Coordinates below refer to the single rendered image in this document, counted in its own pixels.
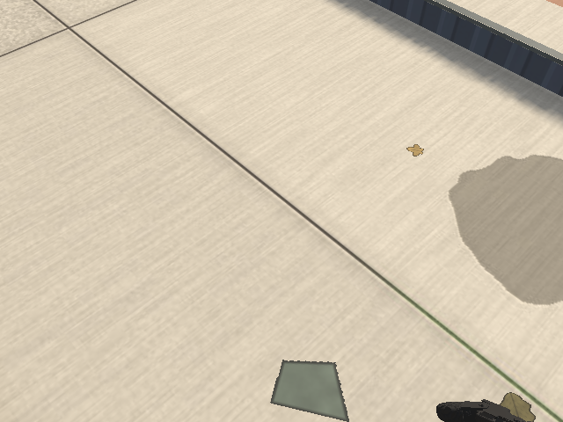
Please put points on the right robot hand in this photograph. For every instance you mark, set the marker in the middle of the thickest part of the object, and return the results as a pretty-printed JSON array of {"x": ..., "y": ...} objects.
[{"x": 467, "y": 411}]

